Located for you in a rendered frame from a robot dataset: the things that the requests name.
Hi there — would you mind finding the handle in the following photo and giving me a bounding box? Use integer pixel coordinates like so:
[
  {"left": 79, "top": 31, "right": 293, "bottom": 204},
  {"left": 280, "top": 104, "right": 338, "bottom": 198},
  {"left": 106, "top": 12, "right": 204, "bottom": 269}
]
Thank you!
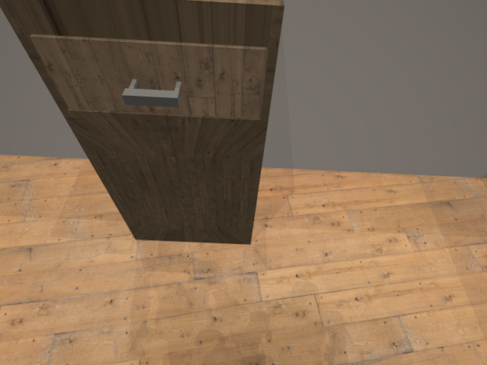
[{"left": 122, "top": 79, "right": 182, "bottom": 107}]

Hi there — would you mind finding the drawer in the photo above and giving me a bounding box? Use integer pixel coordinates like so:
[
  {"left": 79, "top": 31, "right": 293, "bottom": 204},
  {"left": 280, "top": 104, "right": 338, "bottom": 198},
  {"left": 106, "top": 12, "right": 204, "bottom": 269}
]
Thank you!
[{"left": 30, "top": 34, "right": 266, "bottom": 119}]

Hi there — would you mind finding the cabinet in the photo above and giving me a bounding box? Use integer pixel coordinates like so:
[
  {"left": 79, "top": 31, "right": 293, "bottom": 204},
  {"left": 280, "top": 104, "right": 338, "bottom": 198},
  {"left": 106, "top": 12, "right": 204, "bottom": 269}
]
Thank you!
[{"left": 0, "top": 0, "right": 285, "bottom": 245}]

